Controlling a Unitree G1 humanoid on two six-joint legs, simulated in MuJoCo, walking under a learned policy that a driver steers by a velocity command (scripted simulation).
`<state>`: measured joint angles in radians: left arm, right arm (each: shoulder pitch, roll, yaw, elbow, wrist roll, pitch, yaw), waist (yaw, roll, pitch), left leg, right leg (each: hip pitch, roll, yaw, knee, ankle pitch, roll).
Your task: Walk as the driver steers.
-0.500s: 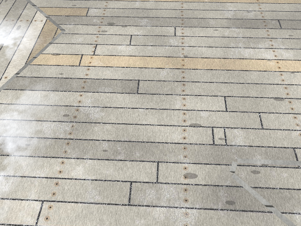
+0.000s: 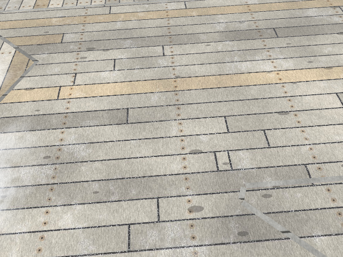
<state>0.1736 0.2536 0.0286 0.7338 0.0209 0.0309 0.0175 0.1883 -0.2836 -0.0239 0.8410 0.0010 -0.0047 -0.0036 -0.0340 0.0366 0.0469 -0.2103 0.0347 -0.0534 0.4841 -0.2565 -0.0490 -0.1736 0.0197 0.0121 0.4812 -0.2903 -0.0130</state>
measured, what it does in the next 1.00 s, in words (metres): walks ahead, turning left: left foot, then right foot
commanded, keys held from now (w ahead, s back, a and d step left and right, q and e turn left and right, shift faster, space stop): q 0.36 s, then w+q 0.34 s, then w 0.30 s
